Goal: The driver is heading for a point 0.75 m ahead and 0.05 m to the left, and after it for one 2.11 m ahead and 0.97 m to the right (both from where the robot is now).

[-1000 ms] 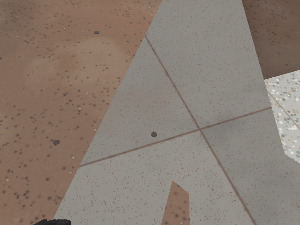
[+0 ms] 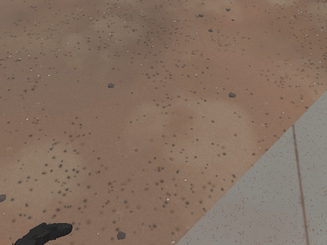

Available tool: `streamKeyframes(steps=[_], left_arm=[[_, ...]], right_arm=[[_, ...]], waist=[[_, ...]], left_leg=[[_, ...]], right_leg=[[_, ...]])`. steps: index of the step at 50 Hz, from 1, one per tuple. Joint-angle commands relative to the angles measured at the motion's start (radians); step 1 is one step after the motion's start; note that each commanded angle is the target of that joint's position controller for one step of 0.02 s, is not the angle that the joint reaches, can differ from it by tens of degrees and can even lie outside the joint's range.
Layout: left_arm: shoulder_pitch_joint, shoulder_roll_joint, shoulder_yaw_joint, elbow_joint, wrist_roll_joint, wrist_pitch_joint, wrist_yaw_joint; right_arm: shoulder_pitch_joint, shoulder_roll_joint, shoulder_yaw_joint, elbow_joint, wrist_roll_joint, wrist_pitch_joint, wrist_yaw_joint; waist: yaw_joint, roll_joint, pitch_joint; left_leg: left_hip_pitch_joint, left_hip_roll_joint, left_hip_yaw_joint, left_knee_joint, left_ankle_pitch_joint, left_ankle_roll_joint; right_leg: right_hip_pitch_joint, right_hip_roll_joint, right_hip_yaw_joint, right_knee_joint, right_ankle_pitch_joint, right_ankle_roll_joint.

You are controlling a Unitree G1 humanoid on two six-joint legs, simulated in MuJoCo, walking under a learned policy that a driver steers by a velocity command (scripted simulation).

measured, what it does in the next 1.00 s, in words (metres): walks ahead, turning left: right foot, then left foot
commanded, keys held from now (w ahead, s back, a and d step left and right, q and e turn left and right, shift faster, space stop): w+q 0.36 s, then w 0.42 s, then w+e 0.20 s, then e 0.02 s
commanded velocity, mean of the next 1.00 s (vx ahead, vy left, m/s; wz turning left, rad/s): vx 0.50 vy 0.00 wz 0.30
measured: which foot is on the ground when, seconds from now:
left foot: down 0.00-0.10, up 0.12-0.60, down 0.62-1.00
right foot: up 0.00-0.08, down 0.10-0.62, up 0.64-1.00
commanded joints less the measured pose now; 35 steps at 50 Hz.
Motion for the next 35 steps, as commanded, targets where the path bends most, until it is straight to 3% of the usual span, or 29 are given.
streamKeyframes(steps=[1, 3, 4, 5, 6, 7, 8, 9, 10, 11, 12, 13, 17, 21, 26, 28, 29, 30, 31, 32, 33, 34, 35], left_arm=[[-0.085, 0.104, 0.027, -0.088, -0.009, -0.025, -0.010], [-0.042, 0.128, 0.039, -0.081, -0.011, -0.036, -0.012], [0.028, 0.138, 0.048, -0.062, -0.010, -0.041, -0.009], [0.130, 0.168, 0.063, -0.042, 0.002, -0.046, -0.003], [0.280, 0.224, 0.077, -0.029, 0.014, -0.045, 0.005], [0.340, 0.284, 0.091, 0.009, 0.019, -0.030, -0.003], [0.299, 0.179, 0.068, -0.014, -0.004, -0.027, -0.008], [0.258, 0.125, 0.053, -0.024, -0.006, -0.020, -0.003], [0.213, 0.111, 0.045, -0.028, 0.004, -0.014, -0.001], [0.189, 0.090, 0.038, -0.020, 0.009, -0.010, 0.001], [0.180, 0.089, 0.035, -0.012, 0.015, -0.012, 0.005], [0.179, 0.081, 0.035, -0.005, 0.011, -0.016, 0.006], [0.199, 0.123, 0.050, 0.028, 0.003, -0.023, 0.009], [0.221, 0.143, 0.052, 0.056, -0.001, -0.013, 0.007], [0.309, 0.183, 0.057, 0.113, -0.027, 0.010, 0.004], [0.316, 0.203, 0.062, 0.131, -0.037, 0.022, 0.006], [0.310, 0.217, 0.064, 0.136, -0.040, 0.027, 0.009], [0.296, 0.222, 0.062, 0.141, -0.043, 0.034, 0.013], [0.300, 0.199, 0.051, 0.141, -0.036, 0.035, 0.018], [0.312, 0.130, 0.024, 0.106, -0.005, 0.027, 0.018], [0.402, 0.044, -0.009, 0.099, 0.003, 0.005, 0.005], [0.313, 0.145, 0.019, 0.101, -0.032, -0.009, -0.004], [0.230, 0.160, 0.024, 0.067, -0.051, -0.019, -0.008]], right_arm=[[0.028, -0.158, -0.046, -0.042, 0.006, -0.004, -0.010], [0.015, -0.158, -0.048, -0.045, 0.002, 0.002, -0.014], [-0.001, -0.145, -0.044, -0.051, 0.001, 0.004, -0.013], [-0.005, -0.105, -0.029, -0.060, -0.004, 0.003, -0.010], [0.016, -0.046, -0.006, -0.078, -0.022, 0.001, -0.008], [0.150, -0.016, 0.004, -0.109, 0.016, -0.007, -0.008], [0.131, -0.127, -0.014, -0.073, 0.023, -0.005, -0.013], [0.025, -0.172, -0.028, -0.085, 0.014, 0.000, -0.011], [-0.020, -0.160, -0.029, -0.091, 0.003, 0.005, -0.012], [-0.054, -0.146, -0.031, -0.102, -0.007, 0.005, -0.009], [-0.044, -0.126, -0.030, -0.108, 0.002, 0.008, -0.001], [-0.038, -0.109, -0.028, -0.108, 0.008, 0.013, 0.003], [-0.101, -0.068, -0.016, -0.143, 0.002, 0.024, 0.008], [-0.184, -0.037, 0.000, -0.158, -0.001, 0.008, 0.024], [-0.332, -0.029, 0.013, -0.205, 0.000, -0.008, 0.050], [-0.334, -0.052, 0.005, -0.215, -0.004, -0.010, 0.056], [-0.295, -0.074, -0.006, -0.209, -0.009, -0.009, 0.055], [-0.185, -0.105, -0.025, -0.178, -0.014, -0.008, 0.052], [-0.030, -0.156, -0.052, -0.127, -0.013, -0.004, 0.042], [0.124, -0.242, -0.076, -0.098, -0.021, 0.005, 0.022], [0.110, -0.286, -0.070, -0.098, -0.015, 0.001, 0.024], [0.094, -0.191, -0.045, -0.103, -0.014, -0.008, 0.030], [0.038, -0.167, -0.033, -0.097, -0.015, -0.016, 0.032]], waist=[[0.009, 0.130, -0.032], [0.039, 0.161, -0.037], [0.079, 0.169, -0.058], [0.129, 0.149, -0.135], [0.178, 0.017, -0.280], [0.104, -0.343, -0.359], [0.128, -0.196, -0.266], [0.152, -0.106, -0.151], [0.135, -0.038, -0.094], [0.123, -0.025, -0.045], [0.100, -0.069, -0.038], [0.097, -0.082, -0.033], [0.099, -0.043, -0.011], [0.125, -0.021, 0.001], [0.161, -0.019, 0.053], [0.134, -0.039, 0.042], [0.100, -0.059, 0.006], [0.026, -0.060, -0.064], [-0.047, -0.044, -0.155], [-0.088, 0.099, -0.292], [-0.002, 0.286, -0.426], [-0.047, 0.174, -0.380], [-0.034, 0.162, -0.225]], left_leg=[[-0.054, 0.235, -0.213, -0.041, 0.153, 0.126], [-0.019, 0.252, -0.266, 0.021, 0.173, 0.111], [-0.026, 0.232, -0.267, 0.074, 0.202, 0.094], [-0.065, 0.180, -0.227, 0.213, 0.228, 0.062], [-0.197, 0.105, -0.130, 0.501, 0.037, 0.021], [-0.548, 0.003, -0.031, 0.792, -0.351, -0.032], [-0.654, 0.087, -0.059, 0.913, -0.298, -0.047], [-0.676, 0.116, -0.029, 0.933, -0.203, -0.052], [-0.638, 0.150, -0.003, 0.915, -0.133, -0.059], [-0.620, 0.176, -0.001, 0.869, -0.088, -0.059], [-0.575, 0.203, 0.004, 0.846, -0.059, -0.060], [-0.557, 0.214, 0.018, 0.823, -0.049, -0.063], [-0.620, 0.234, 0.039, 0.705, 0.036, -0.082], [-0.572, 0.215, 0.075, 0.474, 0.216, -0.076], [-0.525, 0.179, 0.144, 0.262, 0.225, -0.041], [-0.479, 0.152, 0.168, 0.216, 0.144, -0.010], [-0.398, 0.124, 0.190, 0.196, 0.111, 0.010], [-0.229, 0.090, 0.216, 0.149, 0.144, 0.037], [0.023, 0.075, 0.211, 0.135, 0.197, 0.063], [0.373, 0.281, -0.078, 0.166, 0.200, 0.142], [0.537, 0.489, -0.546, 0.033, 0.063, 0.283], [0.491, 0.473, -0.528, -0.020, 0.004, 0.253], [0.355, 0.435, -0.367, -0.040, 0.082, 0.218]], right_leg=[[0.141, 0.049, -0.019, -0.077, 0.011, -0.016], [0.193, 0.051, -0.019, -0.095, -0.079, -0.045], [0.284, 0.055, -0.036, -0.131, -0.086, -0.067], [0.459, 0.010, -0.012, -0.137, -0.095, -0.105], [0.719, -0.167, 0.169, -0.126, -0.164, -0.163], [0.964, -0.357, 0.653, -0.247, -0.439, -0.314], [0.906, -0.349, 0.669, -0.288, -0.637, -0.291], [0.790, -0.308, 0.498, -0.294, -0.576, -0.249], [0.678, -0.267, 0.372, -0.307, -0.432, -0.229], [0.599, -0.229, 0.280, -0.328, -0.327, -0.224], [0.546, -0.213, 0.215, -0.349, -0.264, -0.222], [0.524, -0.197, 0.161, -0.372, -0.227, -0.225], [0.530, -0.212, 0.024, -0.421, -0.074, -0.257], [0.544, -0.179, -0.110, -0.432, 0.029, -0.244], [0.630, -0.213, -0.156, -0.422, 0.076, -0.234], [0.688, -0.235, -0.167, -0.364, 0.244, -0.221], [0.703, -0.233, -0.182, -0.296, 0.412, -0.209], [0.683, -0.211, -0.219, -0.159, 0.551, -0.186], [0.575, -0.168, -0.256, 0.030, 0.535, -0.154], [0.270, -0.099, -0.278, 0.371, 0.165, -0.104], [0.004, 0.062, -0.143, 0.648, -0.623, -0.069], [-0.095, 0.019, -0.026, 0.737, -0.617, -0.080], [-0.147, -0.020, -0.048, 0.725, -0.533, -0.091]])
